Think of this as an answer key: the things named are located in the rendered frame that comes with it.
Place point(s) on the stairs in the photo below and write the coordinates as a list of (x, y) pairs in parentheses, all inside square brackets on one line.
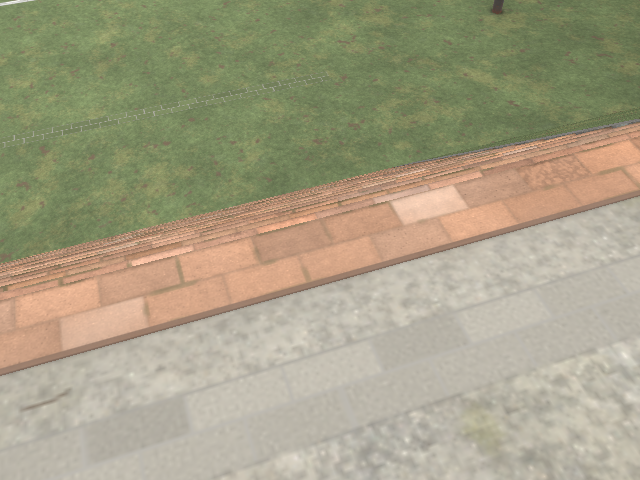
[(141, 246)]

